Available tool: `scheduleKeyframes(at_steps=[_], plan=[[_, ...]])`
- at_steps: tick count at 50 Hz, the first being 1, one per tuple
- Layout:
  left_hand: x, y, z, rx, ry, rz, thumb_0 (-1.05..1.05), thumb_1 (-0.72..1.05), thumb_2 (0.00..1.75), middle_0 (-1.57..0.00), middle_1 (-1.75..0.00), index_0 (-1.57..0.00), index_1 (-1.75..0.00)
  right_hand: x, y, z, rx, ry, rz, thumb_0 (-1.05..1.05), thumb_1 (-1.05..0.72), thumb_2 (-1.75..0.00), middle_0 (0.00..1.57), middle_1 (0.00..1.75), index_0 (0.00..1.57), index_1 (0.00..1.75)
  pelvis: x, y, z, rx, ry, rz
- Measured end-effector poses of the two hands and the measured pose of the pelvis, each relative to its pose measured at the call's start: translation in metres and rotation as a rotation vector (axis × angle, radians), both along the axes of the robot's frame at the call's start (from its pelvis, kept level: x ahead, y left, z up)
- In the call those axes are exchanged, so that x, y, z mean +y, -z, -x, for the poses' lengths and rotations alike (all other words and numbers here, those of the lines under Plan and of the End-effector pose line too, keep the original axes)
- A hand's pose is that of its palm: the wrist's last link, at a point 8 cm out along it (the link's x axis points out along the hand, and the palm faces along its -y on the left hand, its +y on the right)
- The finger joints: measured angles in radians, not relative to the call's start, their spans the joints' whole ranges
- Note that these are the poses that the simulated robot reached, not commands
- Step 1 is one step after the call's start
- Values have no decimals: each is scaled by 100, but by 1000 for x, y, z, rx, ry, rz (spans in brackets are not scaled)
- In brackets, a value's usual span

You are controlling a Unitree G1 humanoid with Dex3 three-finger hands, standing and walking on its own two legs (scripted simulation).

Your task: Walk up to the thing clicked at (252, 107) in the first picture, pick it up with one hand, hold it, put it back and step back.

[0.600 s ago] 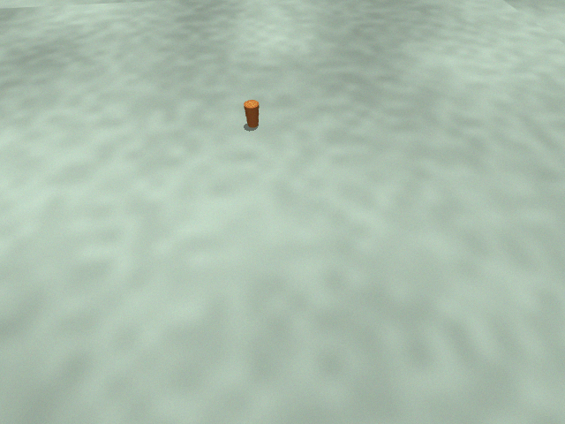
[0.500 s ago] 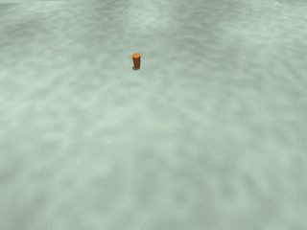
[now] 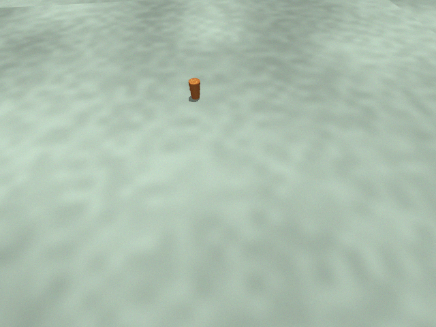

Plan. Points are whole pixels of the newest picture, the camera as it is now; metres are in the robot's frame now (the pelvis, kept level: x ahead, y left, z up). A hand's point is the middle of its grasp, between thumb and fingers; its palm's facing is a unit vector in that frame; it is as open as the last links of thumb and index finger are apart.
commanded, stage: stand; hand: left
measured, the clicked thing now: (194, 89) +1.79 +0.19 -0.71
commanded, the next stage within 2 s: walk up in 0.52 s
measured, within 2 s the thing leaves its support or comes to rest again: neither
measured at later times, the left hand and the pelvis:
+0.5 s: hand out of the picture +0.07 +0.25 -0.16, palm faces -0.01 -0.94 -0.34, open 7.4 cm; pelvis +0.00 +0.00 +0.00, yaw +0 degrees
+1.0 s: hand (55, 319) +0.17 +0.37 -0.18, palm faces -0.02 -0.94 -0.33, open 7.4 cm; pelvis +0.14 +0.08 -0.02, yaw +0 degrees
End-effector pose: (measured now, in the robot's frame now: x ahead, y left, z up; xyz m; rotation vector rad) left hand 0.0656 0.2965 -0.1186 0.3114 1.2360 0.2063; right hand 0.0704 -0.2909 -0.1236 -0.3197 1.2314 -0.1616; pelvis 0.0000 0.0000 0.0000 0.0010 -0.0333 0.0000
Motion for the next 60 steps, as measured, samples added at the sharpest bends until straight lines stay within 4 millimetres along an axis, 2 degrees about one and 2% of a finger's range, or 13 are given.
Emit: scheduleKeyframes(at_steps=[26, 30, 34, 38, 41, 44, 47, 54, 60], plan=[[-2, 0, -3, 1, -6, 0, 0, 90, 89, -21, -30, -20, -30, -2, -1, -4, 1, -2, 4, 1, -90, -90, 20, 30, 20, 30, -2, 0, -5, 0, -2, 0], [6, -3, -4, -47, -18, 19, 0, 90, 89, -21, -30, -21, -30, -8, -4, -8, -19, -12, -5, 1, -90, -90, 20, 30, 20, 30, 0, 2, -12, 13, -20, 4], [28, -10, 3, -76, -56, -1, 0, 90, 89, -21, -30, -21, -30, -14, -14, -28, -5, -49, 27, 1, -90, -90, 20, 30, 20, 30, 10, 0, -25, 15, -33, -4], [59, -10, 15, -14, -85, -24, 0, 90, 89, -21, -30, -21, -30, -9, -24, -66, -40, -82, 56, 1, -90, -90, 20, 30, 20, 30, 27, 2, -45, 3, -34, 10], [85, 0, 12, 30, -105, -30, 0, 90, 89, -21, -30, -21, -30, 4, -30, -100, -80, -92, 77, 1, -91, -90, 20, 30, 20, 30, 43, 9, -69, 1, -36, 25], [112, 19, -10, 60, -95, -32, 0, 90, 89, -21, -30, -20, -30, 19, -30, -130, -144, -83, 109, 1, -90, -90, 20, 30, 20, 30, 63, 24, -96, -1, -26, 17], [121, 29, -50, 70, -48, -27, 1, 90, 89, -21, -30, -20, -30, 33, -30, -140, -192, -37, 120, 1, -90, -90, 20, 30, 20, 30, 75, 28, -118, -12, -8, -2], [111, 8, -169, -68, 56, 44, 0, 90, 89, -20, -30, -20, -30, 56, -34, -145, -114, 38, 73, 1, -90, -90, 20, 30, 20, 30, 87, 7, -177, -20, 6, -11], [105, -7, -260, -91, 109, 29, 0, 90, 89, -21, -30, -20, -30, 57, -20, -171, -38, 78, 32, 1, -90, -90, 21, 30, 20, 30, 82, 6, -241, -10, 18, -23]])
